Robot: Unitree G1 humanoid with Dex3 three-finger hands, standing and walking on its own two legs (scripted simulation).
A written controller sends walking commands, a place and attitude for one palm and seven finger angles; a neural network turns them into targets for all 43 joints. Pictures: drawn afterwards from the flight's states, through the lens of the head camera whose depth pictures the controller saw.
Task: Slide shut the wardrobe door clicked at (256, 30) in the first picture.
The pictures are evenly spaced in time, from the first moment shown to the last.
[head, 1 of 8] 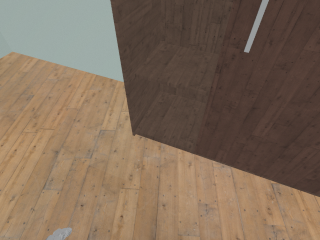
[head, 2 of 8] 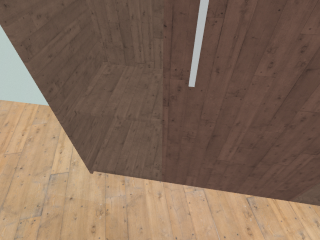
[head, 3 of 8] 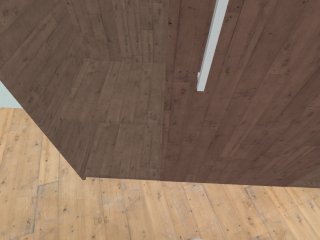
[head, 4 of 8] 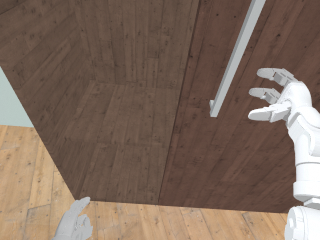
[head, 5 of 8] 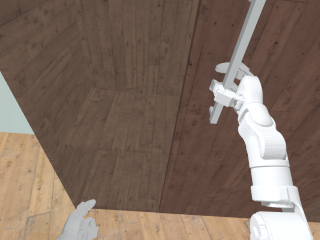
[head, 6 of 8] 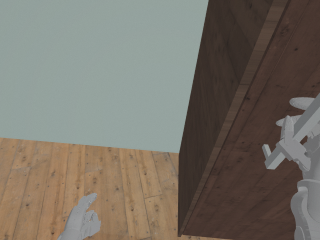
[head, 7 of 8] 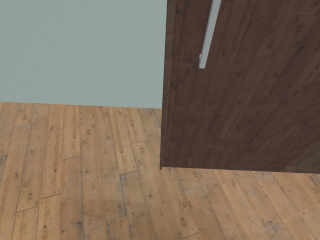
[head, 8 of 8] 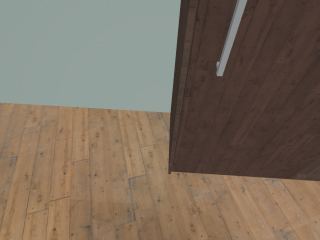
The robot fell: no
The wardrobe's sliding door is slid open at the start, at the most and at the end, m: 0.48 0.48 0.00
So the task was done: yes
